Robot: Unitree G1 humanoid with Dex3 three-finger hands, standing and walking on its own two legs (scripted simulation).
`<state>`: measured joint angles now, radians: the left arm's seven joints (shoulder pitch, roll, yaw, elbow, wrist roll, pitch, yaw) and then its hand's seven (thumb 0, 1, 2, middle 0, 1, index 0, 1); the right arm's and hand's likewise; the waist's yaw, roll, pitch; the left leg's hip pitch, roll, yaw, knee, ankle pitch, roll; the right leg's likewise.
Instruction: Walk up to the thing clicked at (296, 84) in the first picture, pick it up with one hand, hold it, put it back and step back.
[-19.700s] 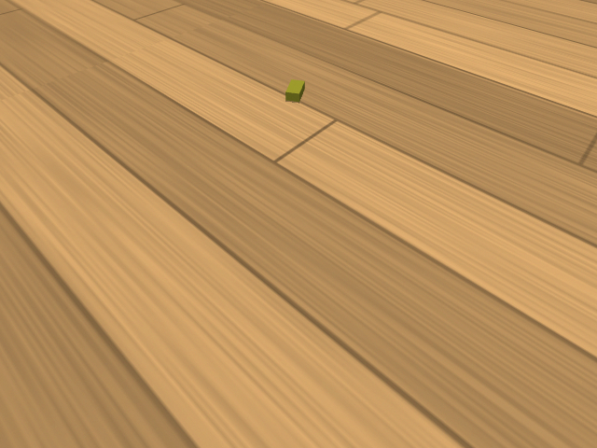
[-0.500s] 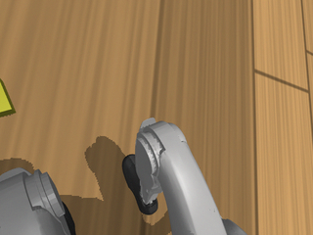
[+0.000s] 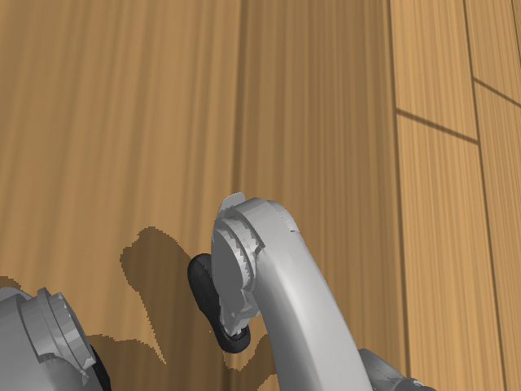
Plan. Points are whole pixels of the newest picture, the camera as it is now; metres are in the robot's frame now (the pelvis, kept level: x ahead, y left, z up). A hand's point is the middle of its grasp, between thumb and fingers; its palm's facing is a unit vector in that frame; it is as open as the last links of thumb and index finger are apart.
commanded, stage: rest palm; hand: left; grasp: from above
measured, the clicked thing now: out of the picture +0.48 +0.27 -0.27
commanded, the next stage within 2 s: close in 0.30 s
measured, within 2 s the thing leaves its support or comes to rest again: neither
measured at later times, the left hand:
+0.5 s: hand out of the picture +0.47 +0.27 -0.26, palm faces -0.44 -0.14 -0.89, open 13.9 cm
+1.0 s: hand out of the picture +0.46 +0.27 -0.25, palm faces -0.46 -0.12 -0.88, open 12.5 cm
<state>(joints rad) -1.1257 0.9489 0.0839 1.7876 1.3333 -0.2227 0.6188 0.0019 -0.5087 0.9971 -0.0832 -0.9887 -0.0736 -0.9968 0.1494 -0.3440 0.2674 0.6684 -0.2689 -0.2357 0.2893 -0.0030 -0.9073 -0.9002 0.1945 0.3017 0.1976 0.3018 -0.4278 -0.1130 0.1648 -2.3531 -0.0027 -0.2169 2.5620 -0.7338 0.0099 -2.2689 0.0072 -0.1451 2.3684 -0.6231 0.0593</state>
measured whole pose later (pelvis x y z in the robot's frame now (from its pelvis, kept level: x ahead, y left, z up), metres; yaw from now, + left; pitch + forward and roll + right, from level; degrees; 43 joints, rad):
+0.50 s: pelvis +0.00 +0.00 +0.00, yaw -1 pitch +28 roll -15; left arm -1.14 0.97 0.09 1.80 1.31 -0.17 0.67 0.00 -0.49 0.99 -0.10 -1.00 -0.09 -1.01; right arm 0.14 -0.36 0.30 0.64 -0.27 -0.28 0.32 0.00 -0.91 -0.90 0.19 0.30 0.20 0.30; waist -0.45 -0.14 0.20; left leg -2.34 0.01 -0.23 2.55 -0.73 0.02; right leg -2.25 0.02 -0.16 2.34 -0.61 0.07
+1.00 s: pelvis -0.01 +0.00 +0.01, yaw -2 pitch +28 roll -15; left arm -1.13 0.99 0.04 1.79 1.31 -0.22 0.65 0.00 -0.27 0.85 -0.23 -0.95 -0.25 -0.94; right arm 0.14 -0.36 0.32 0.61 -0.26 -0.26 0.29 0.00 -0.91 -0.90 0.19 0.30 0.20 0.30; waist -0.45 -0.14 0.20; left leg -2.33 0.01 -0.24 2.54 -0.73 0.01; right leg -2.23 0.02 -0.17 2.32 -0.60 0.06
